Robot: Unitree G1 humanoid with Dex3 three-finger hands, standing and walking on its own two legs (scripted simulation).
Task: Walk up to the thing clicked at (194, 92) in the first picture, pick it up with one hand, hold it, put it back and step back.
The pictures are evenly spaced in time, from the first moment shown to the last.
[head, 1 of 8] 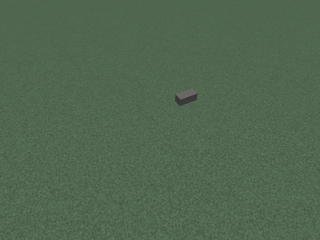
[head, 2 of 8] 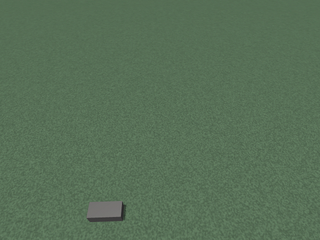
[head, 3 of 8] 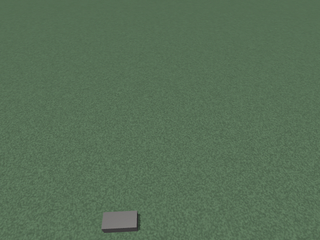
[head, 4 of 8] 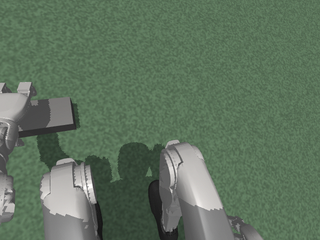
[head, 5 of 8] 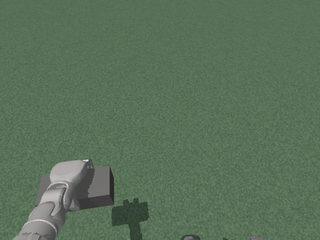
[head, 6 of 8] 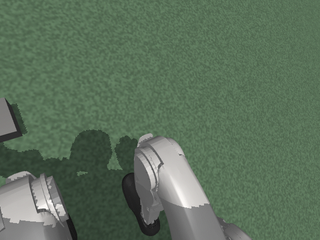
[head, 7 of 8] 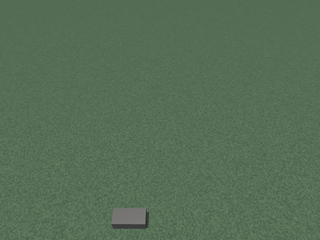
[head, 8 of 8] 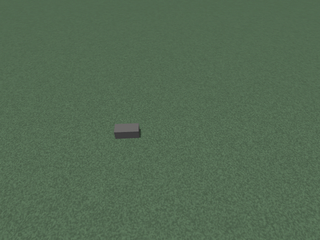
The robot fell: no
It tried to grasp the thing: yes
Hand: left
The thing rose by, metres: 0.65
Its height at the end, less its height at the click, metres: +0.00
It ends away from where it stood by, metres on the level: 0.01
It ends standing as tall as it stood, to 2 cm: yes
